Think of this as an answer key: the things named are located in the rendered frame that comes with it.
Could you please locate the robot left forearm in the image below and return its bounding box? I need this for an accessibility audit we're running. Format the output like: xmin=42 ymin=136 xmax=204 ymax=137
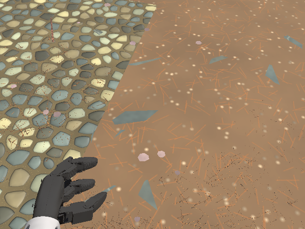
xmin=24 ymin=216 xmax=61 ymax=229

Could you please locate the left robot hand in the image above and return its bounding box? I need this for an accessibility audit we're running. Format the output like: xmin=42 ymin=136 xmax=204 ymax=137
xmin=32 ymin=156 xmax=107 ymax=224

